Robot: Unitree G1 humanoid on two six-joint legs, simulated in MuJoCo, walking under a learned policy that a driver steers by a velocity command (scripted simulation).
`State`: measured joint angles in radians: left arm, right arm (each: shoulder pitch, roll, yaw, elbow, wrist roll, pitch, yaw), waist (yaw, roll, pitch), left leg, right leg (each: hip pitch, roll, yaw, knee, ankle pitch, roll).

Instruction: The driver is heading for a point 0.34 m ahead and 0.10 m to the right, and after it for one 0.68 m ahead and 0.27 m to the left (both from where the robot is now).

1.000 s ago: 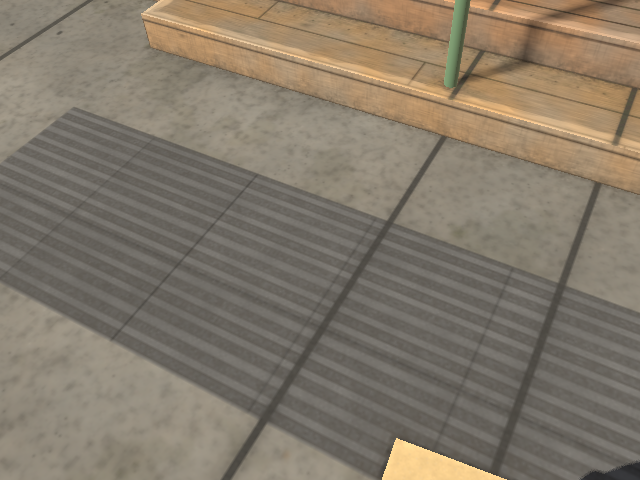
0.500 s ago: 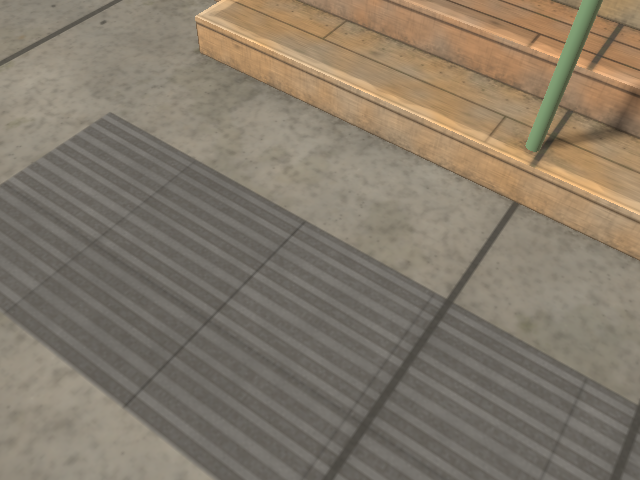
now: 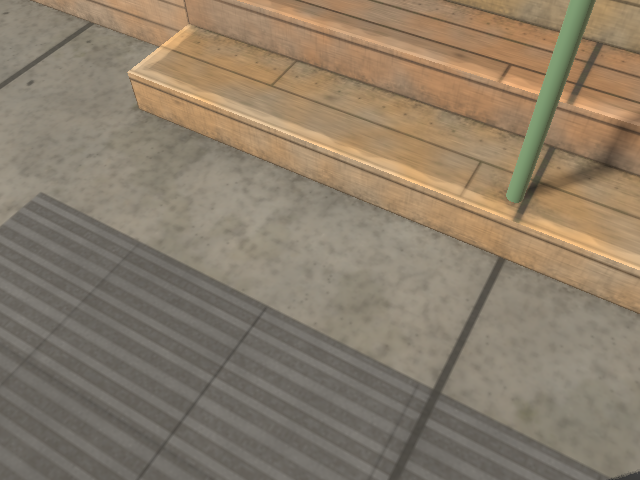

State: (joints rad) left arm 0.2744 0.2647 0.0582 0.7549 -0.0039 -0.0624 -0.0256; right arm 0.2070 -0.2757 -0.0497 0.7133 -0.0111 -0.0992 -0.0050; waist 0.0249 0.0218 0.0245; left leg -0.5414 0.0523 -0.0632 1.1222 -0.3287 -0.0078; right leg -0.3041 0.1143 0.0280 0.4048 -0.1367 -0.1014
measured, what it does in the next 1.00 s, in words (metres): walks ahead: left foot, then right foot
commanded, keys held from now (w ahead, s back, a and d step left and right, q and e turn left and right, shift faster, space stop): w+e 0.26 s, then w+q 0.74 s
